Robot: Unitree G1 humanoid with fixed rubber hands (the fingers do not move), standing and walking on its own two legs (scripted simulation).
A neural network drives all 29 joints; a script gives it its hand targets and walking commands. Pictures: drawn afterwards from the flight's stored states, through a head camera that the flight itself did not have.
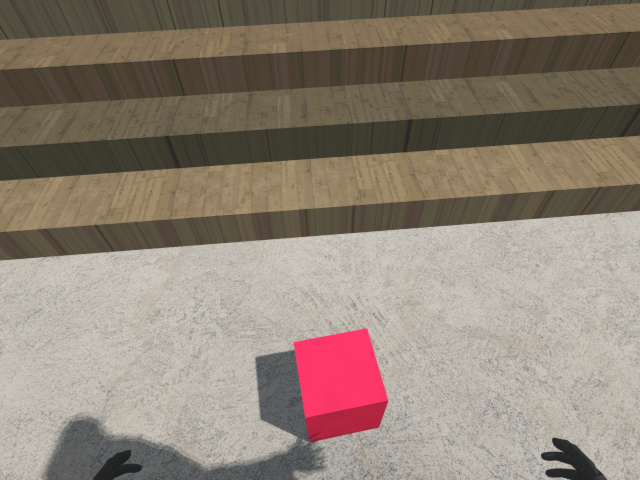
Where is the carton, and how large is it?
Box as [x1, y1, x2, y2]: [294, 328, 387, 441]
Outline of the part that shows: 366,328 294,342 303,406 310,441 378,427 387,402 387,397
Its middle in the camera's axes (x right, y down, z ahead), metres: +0.05 +0.43 +1.11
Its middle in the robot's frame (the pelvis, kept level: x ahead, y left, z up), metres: +0.44 -0.01 -0.66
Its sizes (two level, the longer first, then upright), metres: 0.210 0.200 0.250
